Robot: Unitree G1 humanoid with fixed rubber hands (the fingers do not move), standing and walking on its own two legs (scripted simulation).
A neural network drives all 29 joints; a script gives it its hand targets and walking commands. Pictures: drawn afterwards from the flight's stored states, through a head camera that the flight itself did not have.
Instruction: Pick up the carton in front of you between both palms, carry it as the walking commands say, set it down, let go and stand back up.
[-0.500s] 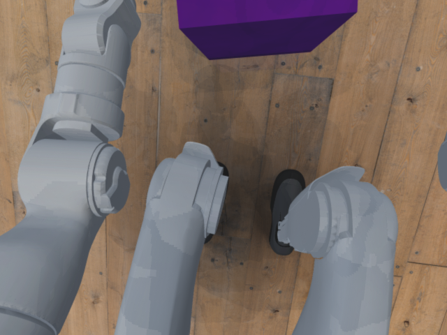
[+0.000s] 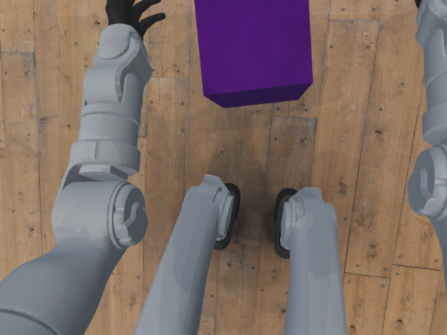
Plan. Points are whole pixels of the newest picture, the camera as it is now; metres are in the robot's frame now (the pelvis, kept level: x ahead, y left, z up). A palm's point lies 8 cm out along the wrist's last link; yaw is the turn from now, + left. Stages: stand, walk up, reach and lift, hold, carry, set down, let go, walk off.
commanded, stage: set down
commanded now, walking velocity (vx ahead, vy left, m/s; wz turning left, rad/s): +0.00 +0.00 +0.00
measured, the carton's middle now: (255, 54) +0.57 +0.03 -0.39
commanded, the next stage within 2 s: let go in 0.36 s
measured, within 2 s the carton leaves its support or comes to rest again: neither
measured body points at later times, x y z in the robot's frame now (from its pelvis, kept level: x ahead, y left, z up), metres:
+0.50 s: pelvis +0.02 -0.03 +0.13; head +0.31 -0.04 +0.47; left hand +0.51 +0.21 +0.06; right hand +0.59 -0.19 +0.05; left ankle +0.10 +0.10 -0.48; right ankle +0.10 -0.09 -0.48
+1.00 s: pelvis +0.09 +0.02 +0.23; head +0.26 +0.00 +0.65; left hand +0.37 +0.25 +0.15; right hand +0.41 -0.20 +0.13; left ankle +0.10 +0.10 -0.48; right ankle +0.10 -0.09 -0.48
